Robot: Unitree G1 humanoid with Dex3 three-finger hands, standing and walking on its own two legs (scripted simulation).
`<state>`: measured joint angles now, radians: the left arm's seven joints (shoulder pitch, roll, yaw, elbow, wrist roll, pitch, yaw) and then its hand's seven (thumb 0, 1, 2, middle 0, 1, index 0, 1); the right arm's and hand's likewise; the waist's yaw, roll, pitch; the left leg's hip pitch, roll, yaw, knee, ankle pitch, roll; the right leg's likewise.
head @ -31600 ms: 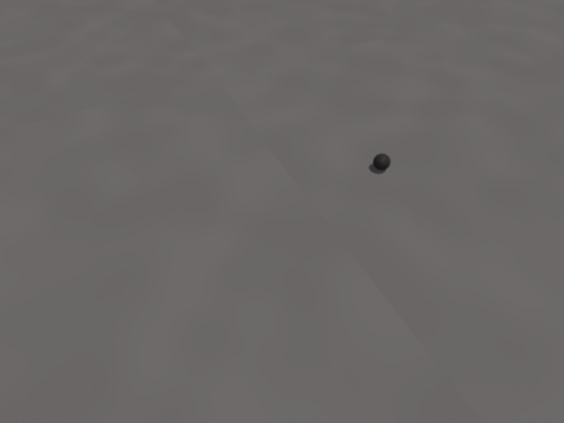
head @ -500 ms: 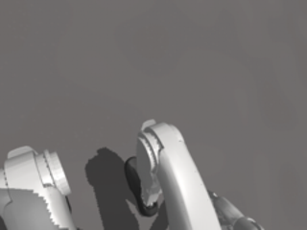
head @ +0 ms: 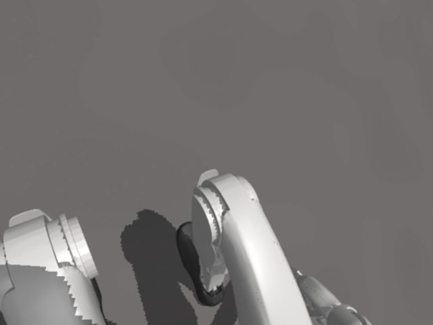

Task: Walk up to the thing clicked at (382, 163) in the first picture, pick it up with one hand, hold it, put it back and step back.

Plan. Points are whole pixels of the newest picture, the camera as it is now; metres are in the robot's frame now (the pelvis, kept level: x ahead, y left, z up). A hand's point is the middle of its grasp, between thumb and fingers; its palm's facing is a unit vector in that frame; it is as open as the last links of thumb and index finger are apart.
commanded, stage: close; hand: left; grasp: from above
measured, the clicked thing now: out of the picture +0.43 +0.39 -0.26
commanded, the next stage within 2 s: settle in 0.34 s
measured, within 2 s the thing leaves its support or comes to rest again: leaves its support in 0.76 s
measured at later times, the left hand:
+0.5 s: hand out of the picture +0.41 +0.39 -0.22, palm faces -0.40 -0.18 -0.90, open 11.0 cm
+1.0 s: hand out of the picture +0.42 +0.41 -0.16, palm faces -0.37 -0.12 -0.92, open 10.9 cm
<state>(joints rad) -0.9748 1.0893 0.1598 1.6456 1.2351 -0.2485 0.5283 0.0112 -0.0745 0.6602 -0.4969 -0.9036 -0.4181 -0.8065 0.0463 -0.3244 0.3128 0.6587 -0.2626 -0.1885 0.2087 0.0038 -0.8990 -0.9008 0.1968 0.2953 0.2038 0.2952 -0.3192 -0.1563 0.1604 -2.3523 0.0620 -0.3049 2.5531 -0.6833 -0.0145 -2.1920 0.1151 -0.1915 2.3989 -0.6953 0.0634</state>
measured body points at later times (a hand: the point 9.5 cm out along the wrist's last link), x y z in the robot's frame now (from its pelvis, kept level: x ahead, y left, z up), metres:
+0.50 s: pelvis +0.00 +0.00 +0.00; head +0.25 +0.14 +0.34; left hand +0.43 +0.40 -0.17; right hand +0.09 -0.25 -0.06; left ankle +0.07 +0.14 -0.27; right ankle +0.11 -0.12 -0.27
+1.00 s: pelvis +0.00 +0.00 +0.01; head +0.23 +0.13 +0.37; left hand +0.44 +0.41 -0.11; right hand +0.12 -0.25 -0.07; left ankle +0.07 +0.14 -0.27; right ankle +0.11 -0.12 -0.27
